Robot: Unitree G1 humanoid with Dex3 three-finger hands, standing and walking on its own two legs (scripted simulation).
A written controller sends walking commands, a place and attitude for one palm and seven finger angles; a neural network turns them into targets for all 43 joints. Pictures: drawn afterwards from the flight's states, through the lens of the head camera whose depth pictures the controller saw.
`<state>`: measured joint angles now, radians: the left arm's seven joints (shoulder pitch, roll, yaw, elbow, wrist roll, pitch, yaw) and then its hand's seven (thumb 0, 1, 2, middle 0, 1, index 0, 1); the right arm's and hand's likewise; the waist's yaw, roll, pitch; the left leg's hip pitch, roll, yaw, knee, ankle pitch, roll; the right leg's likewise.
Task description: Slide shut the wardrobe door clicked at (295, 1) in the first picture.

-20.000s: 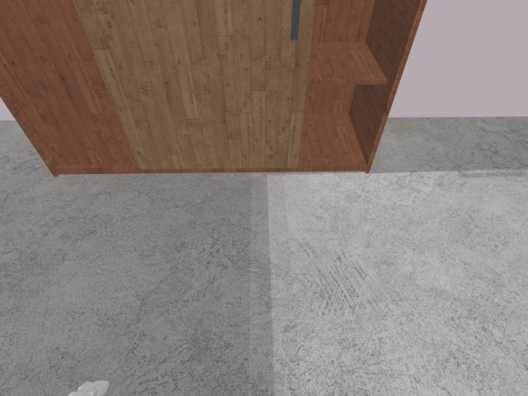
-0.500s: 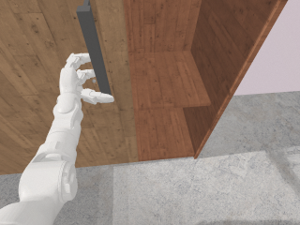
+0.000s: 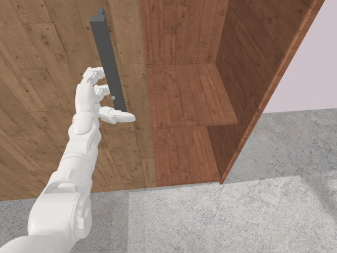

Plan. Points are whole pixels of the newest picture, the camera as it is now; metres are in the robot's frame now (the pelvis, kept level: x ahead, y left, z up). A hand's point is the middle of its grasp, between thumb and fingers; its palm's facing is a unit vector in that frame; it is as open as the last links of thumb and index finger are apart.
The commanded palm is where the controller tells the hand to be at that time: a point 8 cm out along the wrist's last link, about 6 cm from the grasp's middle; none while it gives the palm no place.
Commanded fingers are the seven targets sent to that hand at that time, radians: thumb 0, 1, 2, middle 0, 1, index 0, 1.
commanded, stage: slide the fingers in behind the handle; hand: left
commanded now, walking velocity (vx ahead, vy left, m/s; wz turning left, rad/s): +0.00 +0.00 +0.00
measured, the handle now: (113, 73) +0.51 +0.12 +0.15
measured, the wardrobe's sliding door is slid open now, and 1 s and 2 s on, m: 0.39 0.39 0.39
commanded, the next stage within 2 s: grip the handle and tug to test in 0.76 s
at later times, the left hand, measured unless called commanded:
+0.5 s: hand (119, 98) +0.45 +0.11 +0.13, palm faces +0.09 -1.00 +0.00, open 14.3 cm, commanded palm +0.42 +0.15 +0.12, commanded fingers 0.00 -0.50 0.30 -0.30 -1.20 -0.30 -1.20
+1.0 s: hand (119, 97) +0.45 +0.11 +0.13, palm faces +0.07 -1.00 +0.01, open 13.7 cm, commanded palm +0.43 +0.15 +0.12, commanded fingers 0.00 -0.13 0.46 -0.34 -1.25 -0.34 -1.25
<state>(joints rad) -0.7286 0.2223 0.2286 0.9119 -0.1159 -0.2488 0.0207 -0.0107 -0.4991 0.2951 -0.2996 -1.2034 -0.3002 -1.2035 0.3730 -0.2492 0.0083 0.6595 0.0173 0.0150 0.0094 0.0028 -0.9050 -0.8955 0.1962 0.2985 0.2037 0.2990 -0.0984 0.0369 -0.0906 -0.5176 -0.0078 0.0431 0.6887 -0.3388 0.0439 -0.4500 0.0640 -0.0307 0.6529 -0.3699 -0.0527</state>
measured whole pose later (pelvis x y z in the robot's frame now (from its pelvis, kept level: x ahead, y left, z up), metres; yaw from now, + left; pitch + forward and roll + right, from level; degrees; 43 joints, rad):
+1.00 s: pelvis -0.01 -0.01 +0.00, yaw +0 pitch +9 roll -1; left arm -0.76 0.21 0.20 0.95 -0.12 -0.26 0.04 -0.01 -0.44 0.32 -0.30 -1.21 -0.29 -1.20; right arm 0.37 -0.25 0.00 0.67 0.02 0.00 0.01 0.00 -0.91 -0.90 0.20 0.30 0.20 0.30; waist -0.09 0.04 -0.08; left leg -0.51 -0.01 0.03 0.67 -0.32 0.03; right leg -0.44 0.07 -0.04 0.64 -0.36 -0.06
